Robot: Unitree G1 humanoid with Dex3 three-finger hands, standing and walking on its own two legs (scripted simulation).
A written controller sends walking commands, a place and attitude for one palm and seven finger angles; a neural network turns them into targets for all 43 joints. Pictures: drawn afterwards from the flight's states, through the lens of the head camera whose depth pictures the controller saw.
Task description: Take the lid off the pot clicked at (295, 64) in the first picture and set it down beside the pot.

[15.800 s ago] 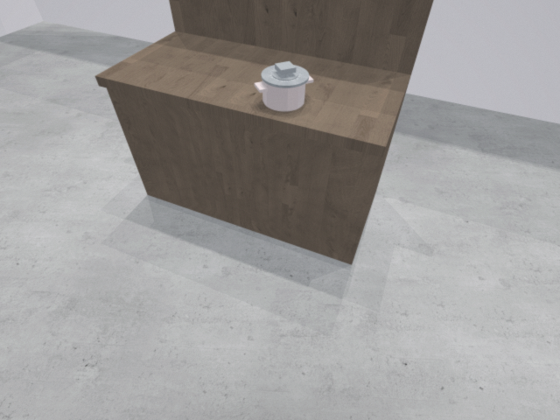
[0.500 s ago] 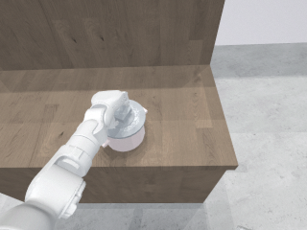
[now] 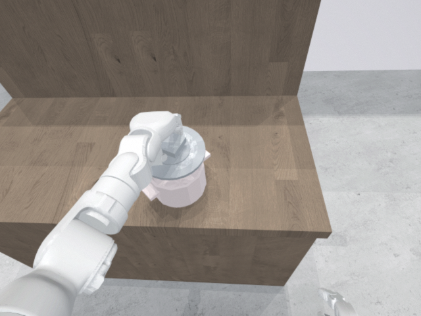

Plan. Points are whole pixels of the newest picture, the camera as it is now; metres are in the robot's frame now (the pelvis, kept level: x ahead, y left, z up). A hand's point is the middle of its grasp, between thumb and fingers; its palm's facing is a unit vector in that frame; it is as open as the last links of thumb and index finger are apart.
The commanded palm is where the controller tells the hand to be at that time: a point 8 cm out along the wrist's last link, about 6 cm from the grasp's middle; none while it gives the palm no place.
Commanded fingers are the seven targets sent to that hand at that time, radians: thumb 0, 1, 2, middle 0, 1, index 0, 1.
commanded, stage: lift the lid straight up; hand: left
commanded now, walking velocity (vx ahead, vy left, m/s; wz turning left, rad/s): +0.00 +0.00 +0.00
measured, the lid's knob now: (170, 143) +0.47 +0.10 +0.06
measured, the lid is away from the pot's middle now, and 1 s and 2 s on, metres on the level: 0.00 0.03 0.08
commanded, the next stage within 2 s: move the lid sideways beside the pot in 1.26 s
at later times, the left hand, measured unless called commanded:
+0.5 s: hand (161, 132) +0.44 +0.10 +0.12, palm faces -0.25 -0.02 -0.97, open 8.7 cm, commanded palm +0.43 +0.11 +0.19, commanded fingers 0.00 0.54 1.12 -1.02 -1.12 -0.69 -0.98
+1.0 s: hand (161, 110) +0.46 +0.10 +0.16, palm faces -0.22 -0.02 -0.98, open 8.7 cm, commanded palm +0.43 +0.10 +0.23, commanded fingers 0.00 0.54 1.12 -1.02 -1.12 -0.69 -0.98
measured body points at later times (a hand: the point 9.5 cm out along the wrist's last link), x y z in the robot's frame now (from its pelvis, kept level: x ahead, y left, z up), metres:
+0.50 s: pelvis +0.00 +0.00 +0.00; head +0.02 -0.03 +0.45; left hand +0.45 +0.10 +0.17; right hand +0.13 -0.24 -0.13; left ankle -0.02 +0.09 -0.74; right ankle +0.00 -0.12 -0.74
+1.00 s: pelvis +0.00 +0.00 +0.00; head +0.02 -0.04 +0.45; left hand +0.46 +0.10 +0.21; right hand +0.14 -0.24 -0.13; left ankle -0.02 +0.09 -0.74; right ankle +0.00 -0.12 -0.74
